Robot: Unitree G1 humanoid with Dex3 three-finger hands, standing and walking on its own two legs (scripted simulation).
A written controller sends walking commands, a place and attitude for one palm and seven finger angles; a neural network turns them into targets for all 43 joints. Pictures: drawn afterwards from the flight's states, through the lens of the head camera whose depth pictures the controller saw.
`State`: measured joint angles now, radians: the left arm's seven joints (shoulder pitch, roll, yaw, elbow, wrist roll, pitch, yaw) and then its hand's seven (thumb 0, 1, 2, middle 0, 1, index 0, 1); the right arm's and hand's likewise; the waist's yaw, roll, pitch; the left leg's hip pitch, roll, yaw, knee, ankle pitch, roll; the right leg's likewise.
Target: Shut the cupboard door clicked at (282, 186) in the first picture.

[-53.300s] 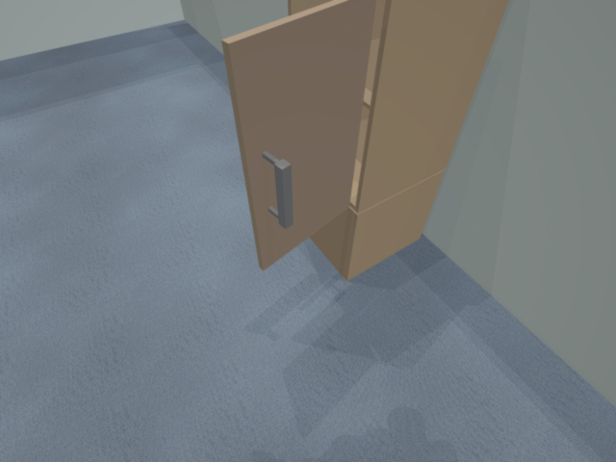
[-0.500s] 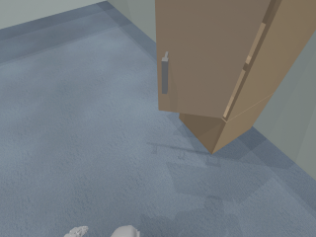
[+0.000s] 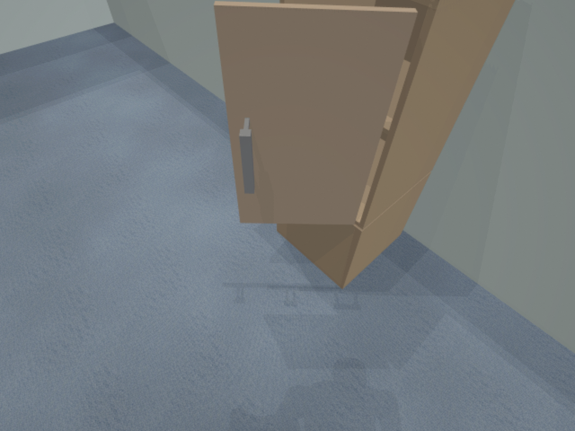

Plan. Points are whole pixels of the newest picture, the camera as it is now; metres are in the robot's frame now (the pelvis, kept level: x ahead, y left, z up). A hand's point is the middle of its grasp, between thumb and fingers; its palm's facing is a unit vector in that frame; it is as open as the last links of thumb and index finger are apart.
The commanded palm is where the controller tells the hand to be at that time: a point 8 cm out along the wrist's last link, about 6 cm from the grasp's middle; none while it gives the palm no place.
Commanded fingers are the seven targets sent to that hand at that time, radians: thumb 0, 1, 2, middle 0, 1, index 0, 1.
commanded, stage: take the last steps up to it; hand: left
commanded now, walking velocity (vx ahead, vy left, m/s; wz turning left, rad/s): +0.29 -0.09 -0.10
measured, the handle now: (248, 157) +0.68 +0.11 -0.06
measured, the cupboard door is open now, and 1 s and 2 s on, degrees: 47 47 47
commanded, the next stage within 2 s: come to a stop and stand still in 0.44 s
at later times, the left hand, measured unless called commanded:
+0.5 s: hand out of the picture +0.12 +0.14 -0.20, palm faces +0.01 -0.99 -0.12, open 7.4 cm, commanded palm none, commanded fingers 0.00 0.90 0.90 -0.20 -0.30 -0.20 -0.30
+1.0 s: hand (224, 341) +0.29 +0.13 -0.17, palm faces +0.03 -0.98 -0.22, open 7.4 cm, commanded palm none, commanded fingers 0.00 0.90 0.90 -0.20 -0.30 -0.20 -0.30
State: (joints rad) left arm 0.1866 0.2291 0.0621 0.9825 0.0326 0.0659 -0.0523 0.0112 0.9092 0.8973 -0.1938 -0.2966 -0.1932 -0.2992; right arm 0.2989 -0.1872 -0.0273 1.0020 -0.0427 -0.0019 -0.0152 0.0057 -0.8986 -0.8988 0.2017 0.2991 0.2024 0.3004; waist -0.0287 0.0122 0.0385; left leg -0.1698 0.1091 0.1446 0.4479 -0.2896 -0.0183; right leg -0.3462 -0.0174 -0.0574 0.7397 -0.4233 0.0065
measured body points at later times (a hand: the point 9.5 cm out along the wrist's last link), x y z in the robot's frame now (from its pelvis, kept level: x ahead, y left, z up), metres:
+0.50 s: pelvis +0.15 -0.03 -0.02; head +0.18 -0.01 +0.43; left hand +0.12 +0.19 -0.19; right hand +0.21 -0.26 -0.15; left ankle +0.19 +0.07 -0.74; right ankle +0.03 -0.13 -0.69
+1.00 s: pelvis +0.21 -0.06 +0.00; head +0.26 -0.05 +0.44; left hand +0.29 +0.18 -0.16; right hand +0.27 -0.31 -0.15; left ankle +0.17 +0.05 -0.71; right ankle +0.25 -0.19 -0.74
